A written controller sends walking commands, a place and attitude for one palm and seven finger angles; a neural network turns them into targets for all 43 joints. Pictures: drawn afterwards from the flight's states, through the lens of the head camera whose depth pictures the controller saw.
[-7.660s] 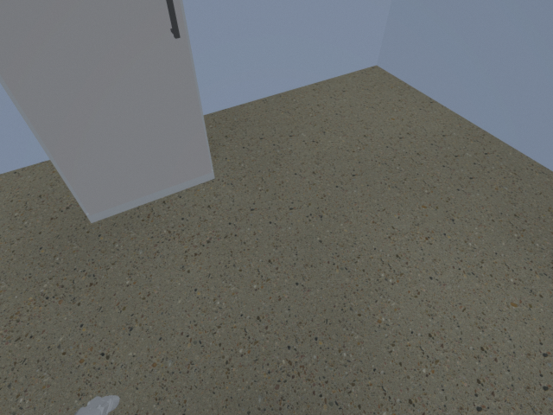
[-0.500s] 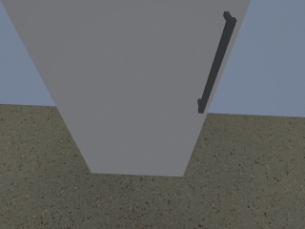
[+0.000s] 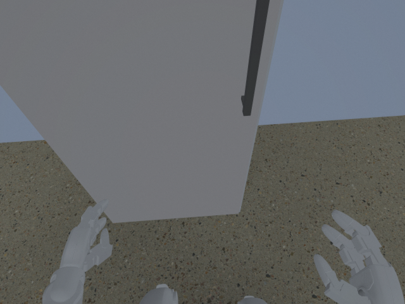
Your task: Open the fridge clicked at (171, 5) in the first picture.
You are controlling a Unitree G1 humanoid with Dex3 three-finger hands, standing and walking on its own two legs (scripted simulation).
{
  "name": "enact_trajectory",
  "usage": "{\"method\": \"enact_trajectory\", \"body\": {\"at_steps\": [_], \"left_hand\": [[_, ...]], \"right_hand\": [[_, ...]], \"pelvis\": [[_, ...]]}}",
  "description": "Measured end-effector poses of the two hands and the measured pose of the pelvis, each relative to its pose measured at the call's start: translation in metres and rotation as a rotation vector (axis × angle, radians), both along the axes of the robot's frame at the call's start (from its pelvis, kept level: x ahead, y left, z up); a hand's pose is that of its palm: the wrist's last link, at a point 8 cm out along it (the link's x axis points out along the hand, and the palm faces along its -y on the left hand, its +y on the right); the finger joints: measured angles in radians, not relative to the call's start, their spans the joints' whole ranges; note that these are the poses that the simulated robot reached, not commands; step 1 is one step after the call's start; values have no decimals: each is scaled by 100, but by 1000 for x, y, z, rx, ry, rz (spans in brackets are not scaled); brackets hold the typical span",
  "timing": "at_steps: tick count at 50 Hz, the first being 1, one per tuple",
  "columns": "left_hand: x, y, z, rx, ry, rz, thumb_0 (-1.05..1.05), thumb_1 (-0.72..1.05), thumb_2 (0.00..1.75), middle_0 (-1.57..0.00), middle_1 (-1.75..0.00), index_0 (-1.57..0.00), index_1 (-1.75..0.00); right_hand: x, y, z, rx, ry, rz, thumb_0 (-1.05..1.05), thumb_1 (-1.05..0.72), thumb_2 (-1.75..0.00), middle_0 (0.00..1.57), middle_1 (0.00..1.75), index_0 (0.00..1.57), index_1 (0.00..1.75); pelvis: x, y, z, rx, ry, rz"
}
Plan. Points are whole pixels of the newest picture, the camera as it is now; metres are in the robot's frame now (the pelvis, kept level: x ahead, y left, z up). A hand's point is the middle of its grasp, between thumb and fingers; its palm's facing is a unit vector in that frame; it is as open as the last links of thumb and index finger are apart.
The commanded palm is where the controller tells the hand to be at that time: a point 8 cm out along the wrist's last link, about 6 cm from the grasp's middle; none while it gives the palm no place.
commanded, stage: raise the hand to about handle height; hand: right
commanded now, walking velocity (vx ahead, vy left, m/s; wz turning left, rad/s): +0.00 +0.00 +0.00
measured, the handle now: (253, 47) +0.54 -0.10 +0.23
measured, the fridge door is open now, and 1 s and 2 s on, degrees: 0 0 0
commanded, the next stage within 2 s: move the hooked fingers beside the handle in 1.60 s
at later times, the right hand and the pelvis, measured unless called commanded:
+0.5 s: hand (359, 215) +0.24 -0.24 +0.11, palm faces +0.00 +1.00 -0.09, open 12.0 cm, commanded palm +0.21 -0.29 +0.13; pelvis +0.02 -0.02 +0.03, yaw +0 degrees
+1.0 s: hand (402, 161) +0.29 -0.28 +0.19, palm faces +0.05 +1.00 -0.07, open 13.9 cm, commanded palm +0.26 -0.32 +0.20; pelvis +0.02 +0.00 +0.05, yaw +0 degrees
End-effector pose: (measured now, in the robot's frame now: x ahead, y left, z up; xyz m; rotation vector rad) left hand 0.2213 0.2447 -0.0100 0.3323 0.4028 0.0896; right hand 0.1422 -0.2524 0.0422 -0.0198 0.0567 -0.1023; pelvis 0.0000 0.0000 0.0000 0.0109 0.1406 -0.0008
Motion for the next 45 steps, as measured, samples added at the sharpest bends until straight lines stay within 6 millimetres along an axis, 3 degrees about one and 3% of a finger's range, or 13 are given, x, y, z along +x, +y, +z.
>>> {"method": "enact_trajectory", "body": {"at_steps": [5,10,14,18,24,29,37,45], "left_hand": [[-15,-38,-34,-79,113,-39,1,90,90,-20,-30,-20,-30],[-44,-62,-48,-179,195,9,2,90,90,-21,-30,-21,-30],[-62,-62,-47,-200,220,52,2,90,90,-21,-31,-21,-30],[-68,-49,-42,-165,228,69,2,90,90,-21,-31,-21,-30],[-60,-23,-27,-81,202,82,2,90,90,-21,-31,-21,-30],[-44,-12,-9,-53,138,85,2,90,90,-20,-30,-20,-30],[-22,-19,7,-72,76,46,2,90,90,-20,-30,-20,-30],[-20,-30,6,-103,91,18,2,90,90,-20,-30,-20,-30]], "right_hand": [[25,-5,25,-46,-100,89,1,-40,-69,23,63,24,62],[56,-7,38,-41,-24,167,1,-28,-64,24,70,25,70],[65,-16,51,-43,-1,133,1,-19,-60,25,76,26,76],[67,-26,63,-57,-27,94,1,-10,-56,26,82,26,82],[75,-36,72,-67,-37,98,0,4,-50,27,91,27,91],[84,-43,89,-73,-73,98,0,16,-45,27,99,28,98],[99,-62,113,-56,-88,70,0,35,-37,29,111,29,110],[111,-71,136,-53,-100,65,-1,46,-32,30,118,30,118]], "pelvis": [[-1,-6,-2,25,1,-19],[3,-13,7,23,-5,-5],[9,-17,16,15,-12,8],[13,-19,21,12,-19,10],[17,-18,27,15,-40,3],[22,-15,33,15,-65,2],[25,-10,43,12,-103,-1],[24,-6,49,10,-133,-2]]}}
